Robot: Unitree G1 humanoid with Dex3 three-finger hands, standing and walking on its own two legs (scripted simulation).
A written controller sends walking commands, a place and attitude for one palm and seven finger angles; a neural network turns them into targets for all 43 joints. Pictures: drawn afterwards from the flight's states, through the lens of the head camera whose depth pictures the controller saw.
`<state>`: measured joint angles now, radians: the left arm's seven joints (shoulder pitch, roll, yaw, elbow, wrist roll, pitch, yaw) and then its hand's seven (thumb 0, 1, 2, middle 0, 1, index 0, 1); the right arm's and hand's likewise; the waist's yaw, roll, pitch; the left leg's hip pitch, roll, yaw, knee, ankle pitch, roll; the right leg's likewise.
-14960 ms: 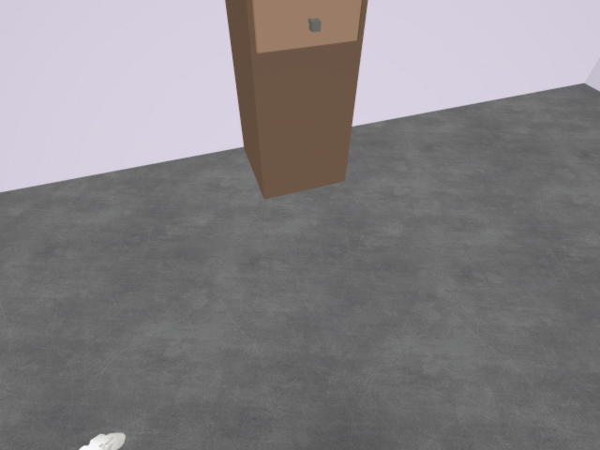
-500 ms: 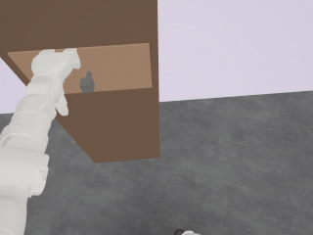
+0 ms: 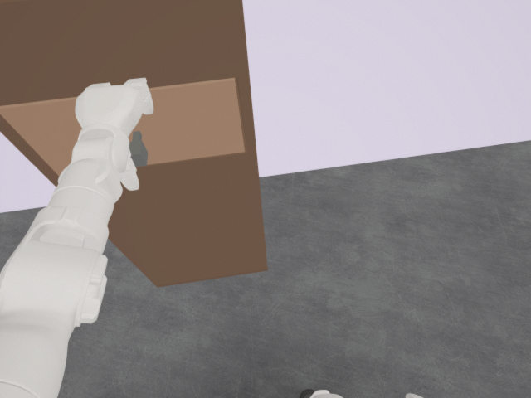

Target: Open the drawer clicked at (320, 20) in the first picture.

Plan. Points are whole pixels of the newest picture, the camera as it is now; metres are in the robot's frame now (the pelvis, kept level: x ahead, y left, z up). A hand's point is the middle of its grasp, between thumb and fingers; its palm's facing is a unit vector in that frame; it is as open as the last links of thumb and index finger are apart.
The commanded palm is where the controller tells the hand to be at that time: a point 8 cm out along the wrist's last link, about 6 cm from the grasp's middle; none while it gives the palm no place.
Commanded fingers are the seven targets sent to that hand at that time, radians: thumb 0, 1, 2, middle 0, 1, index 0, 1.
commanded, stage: move the hooked fingers above the handle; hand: left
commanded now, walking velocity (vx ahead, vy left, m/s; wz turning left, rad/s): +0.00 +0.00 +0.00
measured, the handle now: (136, 147) +0.54 +0.20 +0.04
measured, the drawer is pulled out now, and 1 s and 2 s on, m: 0.00 0.00 0.00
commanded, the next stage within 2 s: lower the fingers behind the handle in 1.90 s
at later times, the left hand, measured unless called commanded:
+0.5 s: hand (123, 139) +0.51 +0.20 +0.10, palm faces +0.04 -0.04 -1.00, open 13.8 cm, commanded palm +0.49 +0.23 +0.16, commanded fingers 0.00 -0.50 0.30 -0.30 -1.20 -0.30 -1.20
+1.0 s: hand (87, 150) +0.49 +0.25 +0.10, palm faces -0.08 +0.03 -1.00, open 13.7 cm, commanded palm +0.48 +0.23 +0.15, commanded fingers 0.00 -0.50 0.30 -0.30 -1.20 -0.30 -1.20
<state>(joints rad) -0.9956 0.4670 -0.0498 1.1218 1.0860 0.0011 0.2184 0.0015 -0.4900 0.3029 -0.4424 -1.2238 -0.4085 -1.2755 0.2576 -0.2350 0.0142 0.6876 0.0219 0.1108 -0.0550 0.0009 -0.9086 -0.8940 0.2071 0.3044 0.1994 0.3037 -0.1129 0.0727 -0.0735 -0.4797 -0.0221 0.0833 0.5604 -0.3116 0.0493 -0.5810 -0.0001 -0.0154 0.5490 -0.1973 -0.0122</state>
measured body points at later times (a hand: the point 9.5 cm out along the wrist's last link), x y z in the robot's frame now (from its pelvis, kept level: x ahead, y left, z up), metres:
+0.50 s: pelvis +0.01 -0.01 +0.00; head +0.09 -0.02 +0.44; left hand +0.50 +0.20 +0.15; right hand +0.03 -0.30 -0.13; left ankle -0.03 +0.09 -0.73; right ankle +0.03 -0.11 -0.73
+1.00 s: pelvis +0.01 -0.01 +0.00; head +0.08 -0.02 +0.44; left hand +0.48 +0.24 +0.15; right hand +0.06 -0.28 -0.13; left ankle -0.03 +0.09 -0.73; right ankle +0.03 -0.11 -0.73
